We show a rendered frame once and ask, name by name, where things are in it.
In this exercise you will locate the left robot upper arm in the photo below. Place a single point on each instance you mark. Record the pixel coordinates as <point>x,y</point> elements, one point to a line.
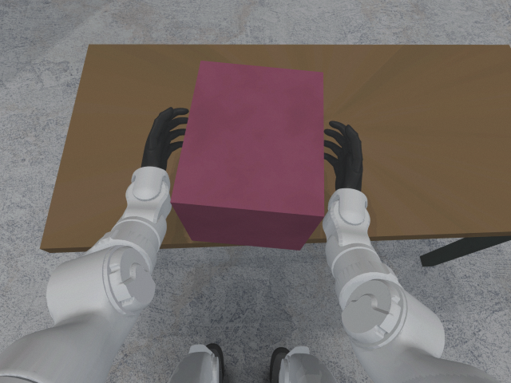
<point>94,301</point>

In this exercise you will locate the right robot upper arm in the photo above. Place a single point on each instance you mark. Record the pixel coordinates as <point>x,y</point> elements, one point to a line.
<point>397,339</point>

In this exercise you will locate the left robot hand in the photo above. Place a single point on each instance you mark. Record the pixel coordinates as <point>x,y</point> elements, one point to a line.
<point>158,147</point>

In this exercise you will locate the left robot foot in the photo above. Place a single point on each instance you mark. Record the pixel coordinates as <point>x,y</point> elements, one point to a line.
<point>218,353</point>

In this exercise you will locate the table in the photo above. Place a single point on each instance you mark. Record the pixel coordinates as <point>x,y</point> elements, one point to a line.
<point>434,123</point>

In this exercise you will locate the carton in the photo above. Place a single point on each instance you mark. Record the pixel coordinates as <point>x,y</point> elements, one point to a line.
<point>251,168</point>

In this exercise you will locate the right robot forearm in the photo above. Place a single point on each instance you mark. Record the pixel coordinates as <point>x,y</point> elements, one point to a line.
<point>350,255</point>

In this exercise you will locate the right robot hand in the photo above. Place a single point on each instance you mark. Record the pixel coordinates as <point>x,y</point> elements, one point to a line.
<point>348,167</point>

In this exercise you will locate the left robot forearm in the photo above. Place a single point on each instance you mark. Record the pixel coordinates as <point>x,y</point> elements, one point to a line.
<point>143,224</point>

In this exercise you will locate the right robot thigh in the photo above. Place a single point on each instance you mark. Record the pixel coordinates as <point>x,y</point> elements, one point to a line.
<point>304,368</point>

